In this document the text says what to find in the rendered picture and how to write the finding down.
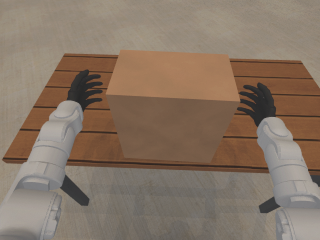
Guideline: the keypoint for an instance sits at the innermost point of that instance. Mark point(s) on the robot right hand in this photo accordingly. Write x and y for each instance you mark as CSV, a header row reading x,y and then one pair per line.
x,y
264,106

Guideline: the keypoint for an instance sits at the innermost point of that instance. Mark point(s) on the robot right upper arm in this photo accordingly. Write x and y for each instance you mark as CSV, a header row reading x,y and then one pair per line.
x,y
297,223

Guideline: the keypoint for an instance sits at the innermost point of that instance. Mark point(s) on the carton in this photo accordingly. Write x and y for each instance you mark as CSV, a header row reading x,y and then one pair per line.
x,y
172,106

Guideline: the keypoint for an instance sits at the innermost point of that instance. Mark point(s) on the robot left upper arm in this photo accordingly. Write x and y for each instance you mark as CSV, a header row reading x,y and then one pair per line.
x,y
30,214

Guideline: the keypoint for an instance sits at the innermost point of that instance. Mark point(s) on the robot left hand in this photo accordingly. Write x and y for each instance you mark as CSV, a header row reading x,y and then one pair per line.
x,y
78,90

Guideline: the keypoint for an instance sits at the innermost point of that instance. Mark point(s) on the table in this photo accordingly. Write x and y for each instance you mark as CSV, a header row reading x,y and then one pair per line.
x,y
295,93

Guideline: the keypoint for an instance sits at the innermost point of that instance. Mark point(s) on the left robot forearm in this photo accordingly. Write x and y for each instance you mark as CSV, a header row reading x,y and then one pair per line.
x,y
45,166

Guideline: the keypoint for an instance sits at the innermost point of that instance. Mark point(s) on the right robot forearm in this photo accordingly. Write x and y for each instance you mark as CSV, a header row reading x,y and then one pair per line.
x,y
293,185

